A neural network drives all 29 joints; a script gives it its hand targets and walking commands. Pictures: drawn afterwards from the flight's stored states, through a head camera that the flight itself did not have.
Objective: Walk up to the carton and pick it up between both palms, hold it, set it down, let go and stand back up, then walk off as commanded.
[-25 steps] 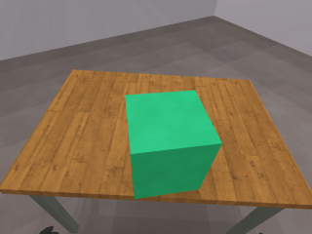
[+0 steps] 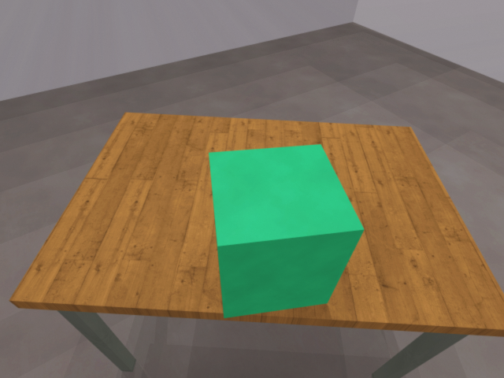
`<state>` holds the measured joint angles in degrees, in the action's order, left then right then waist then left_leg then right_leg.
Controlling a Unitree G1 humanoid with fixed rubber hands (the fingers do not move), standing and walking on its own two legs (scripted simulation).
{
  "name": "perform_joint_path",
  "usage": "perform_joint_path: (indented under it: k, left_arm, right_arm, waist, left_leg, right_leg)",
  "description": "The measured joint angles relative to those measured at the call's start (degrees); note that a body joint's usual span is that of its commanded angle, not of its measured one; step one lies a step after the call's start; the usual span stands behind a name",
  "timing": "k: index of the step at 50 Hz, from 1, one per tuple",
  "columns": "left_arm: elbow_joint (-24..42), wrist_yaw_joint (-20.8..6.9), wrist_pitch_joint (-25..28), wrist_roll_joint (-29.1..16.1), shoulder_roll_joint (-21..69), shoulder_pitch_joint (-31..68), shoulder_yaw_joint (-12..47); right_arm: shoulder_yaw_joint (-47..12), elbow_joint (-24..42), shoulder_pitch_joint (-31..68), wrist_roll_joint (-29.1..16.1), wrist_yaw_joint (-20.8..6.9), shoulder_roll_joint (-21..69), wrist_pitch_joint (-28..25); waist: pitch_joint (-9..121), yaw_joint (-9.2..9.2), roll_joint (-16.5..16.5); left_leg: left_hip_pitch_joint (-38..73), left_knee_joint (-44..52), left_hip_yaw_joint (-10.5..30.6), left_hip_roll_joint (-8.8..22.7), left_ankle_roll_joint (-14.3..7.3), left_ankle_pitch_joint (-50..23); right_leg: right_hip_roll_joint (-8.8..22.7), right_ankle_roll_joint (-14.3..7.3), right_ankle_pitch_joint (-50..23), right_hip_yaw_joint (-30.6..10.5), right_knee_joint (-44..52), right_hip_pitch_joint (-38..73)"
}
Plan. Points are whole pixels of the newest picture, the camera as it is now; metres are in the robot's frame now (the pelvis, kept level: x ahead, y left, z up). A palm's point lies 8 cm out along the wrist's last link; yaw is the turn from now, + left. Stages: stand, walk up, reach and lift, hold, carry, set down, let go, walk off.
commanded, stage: stand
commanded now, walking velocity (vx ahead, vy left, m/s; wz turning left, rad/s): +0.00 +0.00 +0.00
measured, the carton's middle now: (271, 232) +0.38 -0.04 +0.00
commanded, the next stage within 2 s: walk off in 0.48 s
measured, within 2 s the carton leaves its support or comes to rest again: neither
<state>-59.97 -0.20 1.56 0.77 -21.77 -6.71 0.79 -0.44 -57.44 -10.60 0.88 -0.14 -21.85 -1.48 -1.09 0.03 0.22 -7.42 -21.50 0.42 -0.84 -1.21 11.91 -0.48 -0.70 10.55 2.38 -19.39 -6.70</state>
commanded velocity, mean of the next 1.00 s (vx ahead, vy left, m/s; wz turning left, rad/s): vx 0.00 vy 0.00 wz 0.00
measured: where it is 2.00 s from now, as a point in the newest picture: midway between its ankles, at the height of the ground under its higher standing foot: outside the picture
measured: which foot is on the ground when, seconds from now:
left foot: down 0.00-0.84, up 0.86-1.00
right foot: down 0.00-1.00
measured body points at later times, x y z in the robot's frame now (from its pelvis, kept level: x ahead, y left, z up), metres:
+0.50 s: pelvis +0.00 +0.00 +0.00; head +0.00 +0.00 +0.45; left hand +0.09 +0.31 -0.12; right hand +0.09 -0.32 -0.12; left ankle +0.00 +0.11 -0.75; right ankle +0.00 -0.11 -0.75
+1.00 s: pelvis -0.07 +0.02 -0.03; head -0.01 +0.03 +0.42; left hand +0.10 +0.34 -0.13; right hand +0.01 -0.33 -0.12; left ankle -0.08 +0.14 -0.74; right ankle +0.00 -0.11 -0.75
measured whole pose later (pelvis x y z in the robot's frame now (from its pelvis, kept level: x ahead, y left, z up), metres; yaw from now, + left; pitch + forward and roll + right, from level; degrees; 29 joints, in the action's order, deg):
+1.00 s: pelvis -0.07 +0.02 -0.03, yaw -1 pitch -1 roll +0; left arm -44.5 0.6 -2.2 2.1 -25.4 -5.2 -3.9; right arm 4.8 -47.7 -11.1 0.4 -0.6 -25.6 2.5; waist -8.0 -1.1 -2.3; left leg -17.5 -43.3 2.5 -0.6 -0.7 23.3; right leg 1.2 0.2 13.8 0.3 -38.4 -23.2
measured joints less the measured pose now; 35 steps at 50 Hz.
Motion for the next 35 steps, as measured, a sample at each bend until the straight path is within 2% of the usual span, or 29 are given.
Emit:
perform_joint_path:
  k: [35]
  left_arm:
    - [-0.96,0.21,-0.33,-0.34,0.29,0.04,-0.67]
  right_arm:
    - [0.66,-2.86,2.37,-0.34,0.05,-0.46,0.65]
  waist:
    - [0.0,-0.27,0.28]
  left_leg:
    - [0.28,1.44,1.03,-0.04,0.54,-0.94]
  right_leg:
    - [-0.11,-0.33,-0.32,-0.04,0.64,0.09]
